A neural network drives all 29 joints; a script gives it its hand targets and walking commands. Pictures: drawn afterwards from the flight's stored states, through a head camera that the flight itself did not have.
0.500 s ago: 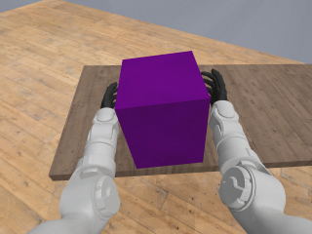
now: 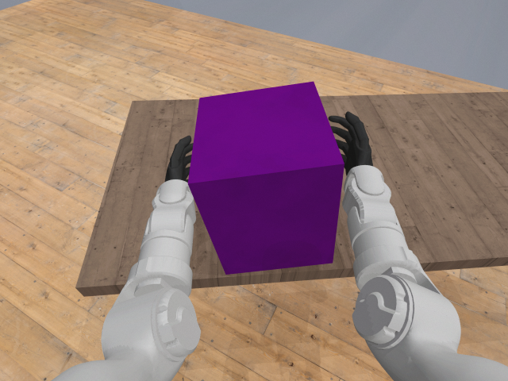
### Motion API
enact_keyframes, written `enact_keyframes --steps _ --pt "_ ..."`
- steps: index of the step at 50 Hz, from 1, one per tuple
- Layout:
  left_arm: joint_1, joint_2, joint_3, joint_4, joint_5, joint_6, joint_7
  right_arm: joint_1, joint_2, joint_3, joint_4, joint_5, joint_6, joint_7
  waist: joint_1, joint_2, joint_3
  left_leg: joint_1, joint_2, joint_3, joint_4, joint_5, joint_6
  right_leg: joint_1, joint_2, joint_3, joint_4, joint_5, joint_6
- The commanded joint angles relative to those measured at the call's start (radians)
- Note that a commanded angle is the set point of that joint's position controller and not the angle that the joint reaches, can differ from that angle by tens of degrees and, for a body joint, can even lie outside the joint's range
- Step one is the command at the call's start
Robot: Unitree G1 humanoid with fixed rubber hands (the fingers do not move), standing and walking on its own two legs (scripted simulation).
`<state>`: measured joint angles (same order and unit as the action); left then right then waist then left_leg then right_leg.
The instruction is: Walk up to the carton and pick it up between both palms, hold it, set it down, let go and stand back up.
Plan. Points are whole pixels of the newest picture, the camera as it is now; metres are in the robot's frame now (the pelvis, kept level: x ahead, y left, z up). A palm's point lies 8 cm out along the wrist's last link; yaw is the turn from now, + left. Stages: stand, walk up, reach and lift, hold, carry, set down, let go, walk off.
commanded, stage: set down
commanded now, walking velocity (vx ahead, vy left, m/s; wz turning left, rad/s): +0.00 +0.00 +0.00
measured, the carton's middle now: (267, 182) +0.45 +0.01 +0.06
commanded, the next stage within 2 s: none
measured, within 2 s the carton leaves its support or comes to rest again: rests again in 1.78 s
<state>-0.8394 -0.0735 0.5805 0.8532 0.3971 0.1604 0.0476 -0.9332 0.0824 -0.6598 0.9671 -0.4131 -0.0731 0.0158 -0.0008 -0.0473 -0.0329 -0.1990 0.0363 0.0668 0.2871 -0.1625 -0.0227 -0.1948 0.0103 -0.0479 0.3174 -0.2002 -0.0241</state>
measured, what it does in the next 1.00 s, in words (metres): stands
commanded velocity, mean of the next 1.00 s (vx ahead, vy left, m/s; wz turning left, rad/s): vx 0.00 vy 0.00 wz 0.00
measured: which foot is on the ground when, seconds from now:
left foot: down 0.00-1.00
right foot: down 0.00-1.00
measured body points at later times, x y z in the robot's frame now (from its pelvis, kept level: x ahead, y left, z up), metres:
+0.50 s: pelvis -0.01 +0.00 +0.00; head +0.03 +0.01 +0.45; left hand +0.42 +0.15 +0.09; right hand +0.43 -0.14 +0.12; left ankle -0.02 +0.13 -0.75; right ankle -0.03 -0.09 -0.75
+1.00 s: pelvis -0.01 +0.00 +0.00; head +0.04 +0.02 +0.45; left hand +0.42 +0.15 +0.09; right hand +0.42 -0.15 +0.11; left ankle -0.02 +0.13 -0.75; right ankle -0.03 -0.09 -0.75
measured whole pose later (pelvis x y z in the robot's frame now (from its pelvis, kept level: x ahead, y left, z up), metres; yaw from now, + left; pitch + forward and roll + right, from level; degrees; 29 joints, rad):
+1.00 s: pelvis -0.01 +0.00 +0.00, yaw -2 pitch +5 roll +0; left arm -0.85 -0.15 0.66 0.75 0.50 0.13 0.02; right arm -0.86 0.12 -0.72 0.83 -0.48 -0.09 0.07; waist 0.02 -0.05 0.02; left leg -0.21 0.04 0.11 0.28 -0.15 -0.01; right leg -0.22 0.01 -0.05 0.32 -0.18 -0.02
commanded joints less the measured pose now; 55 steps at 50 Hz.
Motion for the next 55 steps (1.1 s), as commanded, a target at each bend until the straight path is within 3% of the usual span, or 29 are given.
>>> enact_keyframes --steps 1,12,21,28,35,41,42,49,55 --pt "-0.606 -0.378 -0.216 -0.073 -0.009 -0.047 -0.074 -0.427 0.447 0.228 0.056 -0.016 -0.015 0.133 0.006 0.062 -0.460 0.287 -0.008 0.044 0.075 0.471 0.000 0.078 0.006 -0.067 0.021 0.458 0.100" --pt "-0.561 -0.359 -0.181 -0.068 0.008 -0.043 -0.085 -0.407 0.442 0.221 0.034 -0.029 -0.005 0.137 0.020 0.035 -0.413 0.206 -0.021 0.058 0.036 0.357 0.021 0.124 -0.008 -0.049 0.023 0.432 0.103" --pt "-0.544 -0.364 -0.164 -0.075 0.028 -0.046 -0.088 -0.373 0.443 0.205 0.009 -0.055 -0.005 0.144 0.019 0.036 -0.422 0.239 -0.017 0.059 0.045 0.374 0.027 0.069 -0.001 -0.062 0.003 0.369 0.100" --pt "-0.502 -0.347 -0.115 -0.064 0.058 -0.044 -0.090 -0.369 0.449 0.218 -0.038 -0.055 0.000 0.151 0.056 -0.003 -0.383 0.146 -0.029 0.074 0.011 0.307 0.051 0.144 -0.011 -0.046 0.021 0.394 0.111" --pt "-0.489 -0.361 -0.119 -0.066 0.067 -0.042 -0.088 -0.353 0.434 0.190 -0.030 -0.074 -0.002 0.157 0.033 0.014 -0.374 0.194 -0.021 0.070 0.033 0.336 0.042 0.091 -0.002 -0.055 0.007 0.344 0.102" --pt "-0.455 -0.362 -0.108 -0.086 0.088 -0.037 -0.086 -0.325 0.409 0.175 -0.037 -0.087 -0.002 0.162 0.043 0.028 -0.347 0.234 -0.015 0.068 0.036 0.356 0.041 0.039 0.002 -0.063 -0.018 0.260 0.091" --pt "-0.453 -0.365 -0.110 -0.091 0.087 -0.037 -0.085 -0.323 0.411 0.172 -0.042 -0.088 -0.005 0.164 0.034 0.024 -0.342 0.253 -0.015 0.064 0.044 0.375 0.039 0.020 0.006 -0.065 -0.020 0.258 0.092" --pt "-0.419 -0.356 -0.093 -0.089 0.101 -0.040 -0.089 -0.312 0.411 0.188 -0.069 -0.087 -0.002 0.162 0.058 0.002 -0.331 0.179 -0.024 0.074 0.027 0.332 0.055 0.096 -0.004 -0.051 -0.002 0.328 0.097" --pt "-0.402 -0.367 -0.085 -0.084 0.105 -0.036 -0.100 -0.302 0.409 0.189 -0.065 -0.091 0.007 0.164 0.053 -0.008 -0.298 0.145 -0.030 0.078 0.011 0.278 0.059 0.105 -0.006 -0.045 -0.002 0.296 0.092"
